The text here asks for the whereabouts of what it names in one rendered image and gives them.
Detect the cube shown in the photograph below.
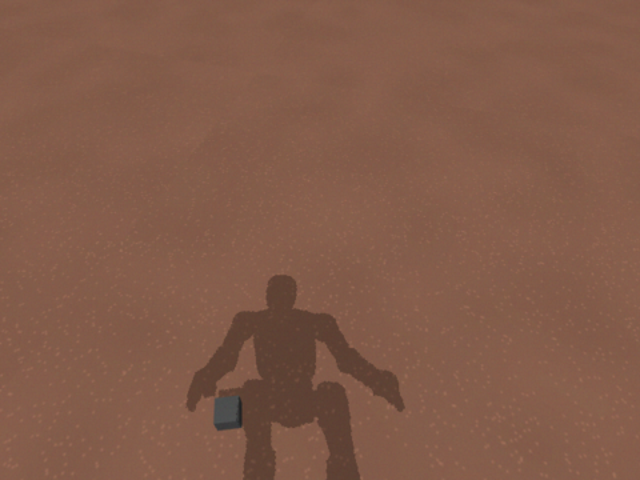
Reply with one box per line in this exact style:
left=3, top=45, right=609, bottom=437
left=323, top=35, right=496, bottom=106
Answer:
left=214, top=395, right=242, bottom=431

